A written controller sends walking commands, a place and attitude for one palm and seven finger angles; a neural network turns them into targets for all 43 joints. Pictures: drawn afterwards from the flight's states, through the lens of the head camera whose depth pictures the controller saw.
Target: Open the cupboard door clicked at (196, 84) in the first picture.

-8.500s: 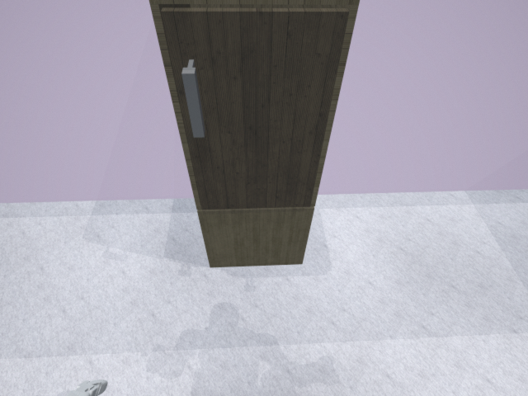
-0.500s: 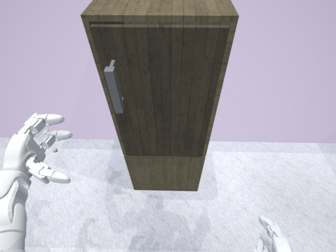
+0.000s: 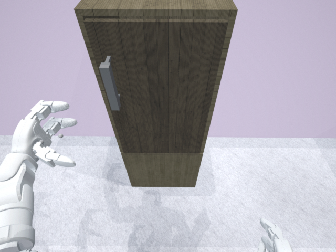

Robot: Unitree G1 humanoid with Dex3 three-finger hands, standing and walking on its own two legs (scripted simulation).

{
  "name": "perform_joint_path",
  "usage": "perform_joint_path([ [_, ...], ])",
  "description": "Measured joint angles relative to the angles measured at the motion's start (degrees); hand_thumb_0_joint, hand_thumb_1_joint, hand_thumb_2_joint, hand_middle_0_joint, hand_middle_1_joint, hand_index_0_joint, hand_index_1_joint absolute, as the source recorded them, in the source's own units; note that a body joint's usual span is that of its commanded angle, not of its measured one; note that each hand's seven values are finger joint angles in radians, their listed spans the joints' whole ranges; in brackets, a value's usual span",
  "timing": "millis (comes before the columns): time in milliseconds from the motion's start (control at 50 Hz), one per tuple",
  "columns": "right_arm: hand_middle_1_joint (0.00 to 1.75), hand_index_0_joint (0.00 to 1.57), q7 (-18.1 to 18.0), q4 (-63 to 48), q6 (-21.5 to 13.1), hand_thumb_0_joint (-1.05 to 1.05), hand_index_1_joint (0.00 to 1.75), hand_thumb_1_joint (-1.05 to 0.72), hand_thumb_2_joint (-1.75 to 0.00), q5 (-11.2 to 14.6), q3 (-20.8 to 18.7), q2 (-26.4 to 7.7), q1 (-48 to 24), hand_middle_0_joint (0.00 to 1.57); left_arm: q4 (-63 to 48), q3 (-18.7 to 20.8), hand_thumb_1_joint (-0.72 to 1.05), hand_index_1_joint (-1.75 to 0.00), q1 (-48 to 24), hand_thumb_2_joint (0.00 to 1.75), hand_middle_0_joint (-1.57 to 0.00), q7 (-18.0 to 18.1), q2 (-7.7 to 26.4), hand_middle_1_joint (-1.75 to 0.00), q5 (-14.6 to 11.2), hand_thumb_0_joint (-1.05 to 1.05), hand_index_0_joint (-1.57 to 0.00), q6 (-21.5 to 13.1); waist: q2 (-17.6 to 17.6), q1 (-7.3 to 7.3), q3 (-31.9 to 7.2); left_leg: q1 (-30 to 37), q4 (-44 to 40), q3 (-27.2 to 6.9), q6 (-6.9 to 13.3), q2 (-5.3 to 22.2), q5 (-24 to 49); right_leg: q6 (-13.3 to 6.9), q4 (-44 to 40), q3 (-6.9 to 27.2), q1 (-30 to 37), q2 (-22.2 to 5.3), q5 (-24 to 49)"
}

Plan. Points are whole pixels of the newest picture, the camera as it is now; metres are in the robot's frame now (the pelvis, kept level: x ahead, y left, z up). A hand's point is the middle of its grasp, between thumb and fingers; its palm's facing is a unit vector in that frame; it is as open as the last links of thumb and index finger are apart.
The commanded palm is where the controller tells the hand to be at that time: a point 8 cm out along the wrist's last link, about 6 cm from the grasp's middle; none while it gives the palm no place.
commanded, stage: move the hooked fingers beside the handle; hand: left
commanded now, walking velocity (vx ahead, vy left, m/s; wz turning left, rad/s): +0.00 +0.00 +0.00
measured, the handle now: (112, 83) +0.55 +0.20 +0.09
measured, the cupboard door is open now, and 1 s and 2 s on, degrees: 0 0 0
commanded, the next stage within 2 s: none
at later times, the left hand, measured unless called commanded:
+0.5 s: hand (73, 117) +0.40 +0.26 +0.11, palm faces +0.04 -1.00 +0.00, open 14.0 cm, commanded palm +0.37 +0.31 +0.11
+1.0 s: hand (81, 100) +0.45 +0.26 +0.11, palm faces +0.04 -1.00 +0.00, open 14.0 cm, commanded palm +0.44 +0.31 +0.10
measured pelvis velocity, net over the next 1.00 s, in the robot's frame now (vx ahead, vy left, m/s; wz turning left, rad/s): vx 0.00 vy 0.01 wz -0.02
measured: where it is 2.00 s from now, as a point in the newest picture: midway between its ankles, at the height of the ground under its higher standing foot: outside the picture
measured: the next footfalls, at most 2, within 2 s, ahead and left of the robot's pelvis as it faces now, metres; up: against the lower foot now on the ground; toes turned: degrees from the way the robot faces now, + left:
none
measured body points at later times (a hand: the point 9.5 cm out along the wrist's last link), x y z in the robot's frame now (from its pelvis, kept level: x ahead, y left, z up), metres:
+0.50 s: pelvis +0.00 +0.01 +0.00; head +0.04 +0.02 +0.44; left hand +0.39 +0.32 +0.11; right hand +0.10 -0.25 -0.11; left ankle +0.02 +0.11 -0.72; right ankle -0.01 -0.11 -0.72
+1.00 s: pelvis +0.00 +0.01 -0.01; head +0.07 +0.02 +0.43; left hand +0.45 +0.32 +0.11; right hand +0.03 -0.26 -0.12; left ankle +0.02 +0.11 -0.72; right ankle -0.01 -0.11 -0.72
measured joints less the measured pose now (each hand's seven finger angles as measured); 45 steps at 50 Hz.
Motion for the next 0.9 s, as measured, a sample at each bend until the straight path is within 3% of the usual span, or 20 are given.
perform_joint_path([
  [380, 0.3, 0.2, 1.17, 0.87, 3.34, 0.01, 0.3, -0.9, -0.9, -0.43, -0.51, -0.18, 3.4, 0.2, 9.79, -0.16, -0.5, -1.2, -9.37, 0.3, -0.3, 1.37, 1.27, -1.2, 2.18, -0.02, -0.3, -3.09, -0.4, -1.55, -0.58, -3.21, 1.78, 0.67, 0.91, -0.23, -0.76, 0.84, 0.93, 0.74, -3.02, -0.31, 0.01],
  [580, 0.3, 0.2, 1.76, 1.19, 4.69, 0.01, 0.3, -0.9, -0.9, -0.98, -0.32, 0.01, 3.5, 0.2, 17.69, -1.1, -0.5, -1.2, -17.33, 0.3, -0.3, 3.85, 1.88, -1.2, 4.82, -0.02, -0.3, -5.36, -0.76, -2.8, -0.52, -6.03, 3.11, 0.67, 1.13, -0.29, -0.97, 1.02, 2.11, 0.79, -5.76, -0.42, -0.12],
  [780, 0.3, 0.2, 2.47, 0.93, 7.25, 0.01, 0.3, -0.9, -0.9, -1.27, -0.7, -0.29, 5.4, 0.2, 24.8, 1.71, -0.5, -1.2, -21.63, 0.3, -0.3, 2.94, 5.43, -1.2, 5.94, -0.02, -0.3, -7.28, -0.81, -4.25, -1.29, -8.21, 4.33, 1.22, 1.05, 0.4, -1.73, 0.95, 3.04, 1.44, -8.16, 0.2, -0.41],
  [900, 0.3, 0.2, 2.34, 1.73, 8.73, 0.01, 0.3, -0.9, -0.9, -1.27, -1.01, -0.71, 6.32, 0.2, 28.78, 1.44, -0.5, -1.2, -25.01, 0.3, -0.3, 2.15, 7.22, -1.2, 6.49, -0.02, -0.3, -8.33, -0.87, -4.68, -1.38, -10.01, 5.43, 0.76, 0.98, 0.54, -2.03, 0.84, 3.82, 1.02, -9.64, 0.32, -0.7],
])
